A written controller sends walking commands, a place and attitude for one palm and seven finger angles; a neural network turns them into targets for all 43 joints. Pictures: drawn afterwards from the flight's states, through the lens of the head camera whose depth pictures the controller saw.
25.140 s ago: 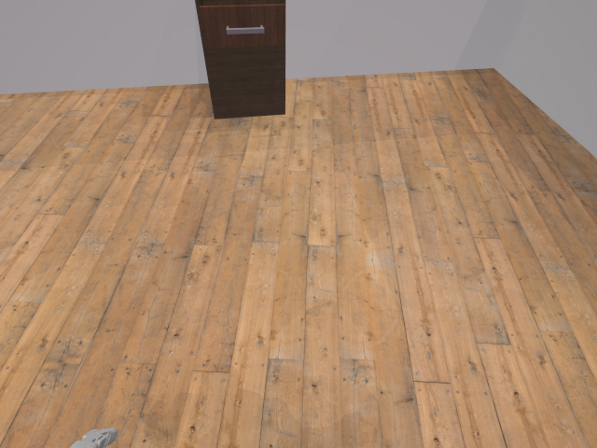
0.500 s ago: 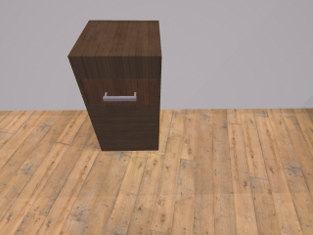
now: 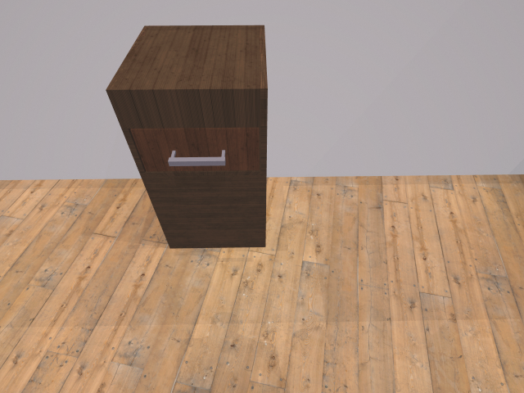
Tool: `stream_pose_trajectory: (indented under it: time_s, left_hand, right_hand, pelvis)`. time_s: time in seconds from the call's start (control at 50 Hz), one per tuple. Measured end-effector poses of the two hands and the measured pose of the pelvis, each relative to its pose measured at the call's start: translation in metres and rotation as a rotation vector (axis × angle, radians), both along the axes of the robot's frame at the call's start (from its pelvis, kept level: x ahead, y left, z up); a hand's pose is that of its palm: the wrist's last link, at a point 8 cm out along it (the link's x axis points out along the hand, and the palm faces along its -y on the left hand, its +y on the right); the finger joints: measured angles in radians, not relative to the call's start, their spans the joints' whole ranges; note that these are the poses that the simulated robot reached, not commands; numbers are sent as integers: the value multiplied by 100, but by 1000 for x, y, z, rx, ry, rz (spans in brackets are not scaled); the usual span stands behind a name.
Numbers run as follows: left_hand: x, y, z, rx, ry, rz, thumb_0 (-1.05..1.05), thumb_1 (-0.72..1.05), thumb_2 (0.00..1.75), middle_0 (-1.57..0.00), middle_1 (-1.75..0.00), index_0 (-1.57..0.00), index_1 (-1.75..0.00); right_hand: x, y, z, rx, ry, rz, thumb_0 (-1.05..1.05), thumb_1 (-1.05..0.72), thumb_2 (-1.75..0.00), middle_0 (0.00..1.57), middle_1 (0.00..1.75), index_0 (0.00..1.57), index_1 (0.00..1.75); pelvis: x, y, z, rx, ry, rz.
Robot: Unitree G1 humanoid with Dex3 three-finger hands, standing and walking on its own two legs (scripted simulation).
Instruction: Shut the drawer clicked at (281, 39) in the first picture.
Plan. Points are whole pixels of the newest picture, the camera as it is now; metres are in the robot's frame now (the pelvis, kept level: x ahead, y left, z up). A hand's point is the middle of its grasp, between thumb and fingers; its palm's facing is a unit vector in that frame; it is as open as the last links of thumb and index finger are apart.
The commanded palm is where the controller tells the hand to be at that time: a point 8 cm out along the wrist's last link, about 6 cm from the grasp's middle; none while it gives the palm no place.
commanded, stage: look to check the result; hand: left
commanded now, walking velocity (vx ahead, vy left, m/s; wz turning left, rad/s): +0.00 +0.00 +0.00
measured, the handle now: (198, 157) +0.80 +0.25 -0.19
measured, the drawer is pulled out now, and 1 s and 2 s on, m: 0.00 0.00 0.00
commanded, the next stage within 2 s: stand and wait in 0.18 s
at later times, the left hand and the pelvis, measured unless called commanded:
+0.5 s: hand out of the picture -0.03 +0.13 -0.18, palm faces +0.09 -0.98 -0.16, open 7.4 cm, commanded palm none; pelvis +0.01 -0.01 +0.00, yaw +0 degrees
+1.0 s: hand out of the picture -0.03 +0.14 -0.18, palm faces +0.08 -0.98 -0.17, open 7.4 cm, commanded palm none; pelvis +0.01 -0.01 +0.00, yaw +0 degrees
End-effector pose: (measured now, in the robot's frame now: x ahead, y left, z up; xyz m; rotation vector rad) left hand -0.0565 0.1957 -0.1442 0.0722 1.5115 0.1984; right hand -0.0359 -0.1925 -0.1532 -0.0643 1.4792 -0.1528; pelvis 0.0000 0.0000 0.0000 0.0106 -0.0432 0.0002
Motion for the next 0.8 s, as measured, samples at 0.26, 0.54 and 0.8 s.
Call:
stream_pose_trajectory:
  time_s: [0.26,0.54,0.8]
  left_hand:
    - [12,-12,-2,-10,-21,1,0,91,90,-20,-30,-20,-30]
    - [20,-14,-2,-3,-30,-3,0,91,90,-20,-30,-20,-30]
    - [19,-10,-2,-1,-11,-7,0,91,90,-20,-30,-20,-30]
  right_hand:
    - [14,-9,0,-6,-15,7,0,-92,-89,20,30,20,29]
    - [13,-13,0,-8,-3,-4,0,-91,-89,20,30,20,29]
    - [10,-11,1,-10,12,-9,0,-91,-89,20,30,20,29]
  pelvis:
    - [7,-7,0,3,0,0]
    - [11,-13,-1,2,-3,-3]
    - [13,-10,0,3,-1,-7]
